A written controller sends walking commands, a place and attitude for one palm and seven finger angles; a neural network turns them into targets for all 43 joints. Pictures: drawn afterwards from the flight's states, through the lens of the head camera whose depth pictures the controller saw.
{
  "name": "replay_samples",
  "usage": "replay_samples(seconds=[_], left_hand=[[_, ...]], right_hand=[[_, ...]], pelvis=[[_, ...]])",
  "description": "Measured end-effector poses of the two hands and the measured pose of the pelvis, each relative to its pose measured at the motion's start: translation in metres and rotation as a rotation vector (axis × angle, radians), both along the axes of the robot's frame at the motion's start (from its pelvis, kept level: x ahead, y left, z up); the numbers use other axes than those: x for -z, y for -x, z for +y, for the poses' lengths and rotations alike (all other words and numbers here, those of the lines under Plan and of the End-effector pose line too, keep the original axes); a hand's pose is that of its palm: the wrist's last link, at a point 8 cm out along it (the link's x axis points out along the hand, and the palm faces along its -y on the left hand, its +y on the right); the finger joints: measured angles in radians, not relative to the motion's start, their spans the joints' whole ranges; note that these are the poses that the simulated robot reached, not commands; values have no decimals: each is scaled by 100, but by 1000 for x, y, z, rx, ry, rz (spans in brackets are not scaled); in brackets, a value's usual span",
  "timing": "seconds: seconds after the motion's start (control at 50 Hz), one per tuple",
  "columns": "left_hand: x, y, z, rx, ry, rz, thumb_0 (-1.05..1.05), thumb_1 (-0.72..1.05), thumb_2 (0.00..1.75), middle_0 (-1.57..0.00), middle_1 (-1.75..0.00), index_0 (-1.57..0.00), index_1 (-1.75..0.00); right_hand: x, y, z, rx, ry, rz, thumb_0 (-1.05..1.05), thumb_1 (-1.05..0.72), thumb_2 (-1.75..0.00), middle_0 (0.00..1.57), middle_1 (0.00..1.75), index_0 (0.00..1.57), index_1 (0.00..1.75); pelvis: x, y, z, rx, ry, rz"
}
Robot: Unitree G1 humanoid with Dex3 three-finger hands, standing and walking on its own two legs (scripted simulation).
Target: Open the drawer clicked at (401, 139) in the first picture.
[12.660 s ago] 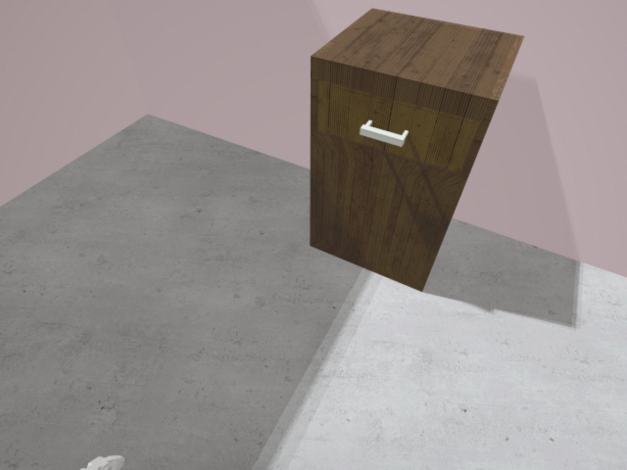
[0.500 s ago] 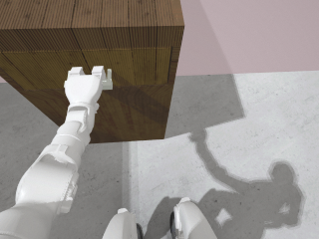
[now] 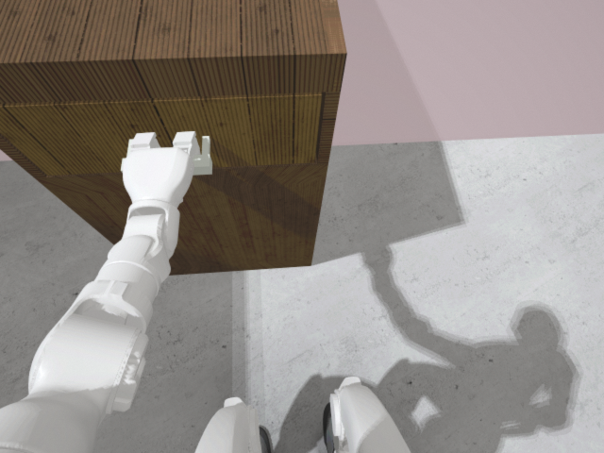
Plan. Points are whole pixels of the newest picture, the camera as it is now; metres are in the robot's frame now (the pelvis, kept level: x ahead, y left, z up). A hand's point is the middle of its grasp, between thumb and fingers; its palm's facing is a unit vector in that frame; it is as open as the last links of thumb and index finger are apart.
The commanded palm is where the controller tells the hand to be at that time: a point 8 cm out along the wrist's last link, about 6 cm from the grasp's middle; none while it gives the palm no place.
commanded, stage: pull the drawer open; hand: left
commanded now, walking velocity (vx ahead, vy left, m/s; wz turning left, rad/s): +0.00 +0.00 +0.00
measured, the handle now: (169, 155) +0.54 +0.16 -0.02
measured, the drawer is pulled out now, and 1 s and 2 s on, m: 0.00 0.12 0.23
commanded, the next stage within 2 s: none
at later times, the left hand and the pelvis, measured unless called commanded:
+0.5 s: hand (171, 227) +0.43 +0.16 -0.04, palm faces -0.05 -0.07 -1.00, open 5.5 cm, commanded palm +0.39 +0.15 +0.01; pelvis +0.03 +0.00 +0.02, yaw +0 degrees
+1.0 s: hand (169, 268) +0.37 +0.16 -0.04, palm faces -0.04 -0.07 -1.00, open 5.5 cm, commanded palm +0.33 +0.16 +0.01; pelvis +0.02 -0.01 +0.02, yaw -1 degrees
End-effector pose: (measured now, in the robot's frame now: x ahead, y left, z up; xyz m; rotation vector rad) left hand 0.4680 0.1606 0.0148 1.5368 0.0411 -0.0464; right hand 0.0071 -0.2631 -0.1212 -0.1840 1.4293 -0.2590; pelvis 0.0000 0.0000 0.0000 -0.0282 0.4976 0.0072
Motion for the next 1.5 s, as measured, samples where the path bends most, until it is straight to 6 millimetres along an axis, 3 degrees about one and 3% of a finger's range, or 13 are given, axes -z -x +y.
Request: replay_samples(seconds=[0.2, 0.5, 0.64, 1.16, 1.5], left_hand=[[0, 17, 1, 3, 28, 1, 2, 75, 77, -30, -135, -40, -135], [0, 58, -1, -18, 32, -8, 3, 74, 78, -30, -135, -41, -135], [0, 76, -1, -21, 35, -9, 3, 75, 78, -30, -135, -41, -135], [0, 137, -1, -34, 36, -23, 3, 74, 77, -30, -135, -41, -134], [-1, 175, -2, -57, 44, -21, 3, 74, 76, -29, -135, -41, -134]], right_hand=[[-6, -21, 2, 5, -25, -18, 0, -91, -90, 20, 30, 20, 30], [-16, -95, 6, -63, -44, -149, 0, -91, -90, 20, 30, 20, 30], [-21, -117, 7, -91, -43, -211, 0, -91, -90, 20, 30, 20, 30], [-23, -117, 6, -104, -49, -290, 0, -91, -90, 20, 30, 20, 30], [-26, -142, 8, -147, -68, -380, 1, -91, -90, 20, 30, 20, 30]], pelvis=[[-11, -14, 0, 17, -5, -18], [-22, -28, -2, 10, -7, -63], [-23, -29, -3, 9, -8, -80], [-22, -16, -8, 20, -22, -133], [-20, -13, -13, 21, -30, -156]])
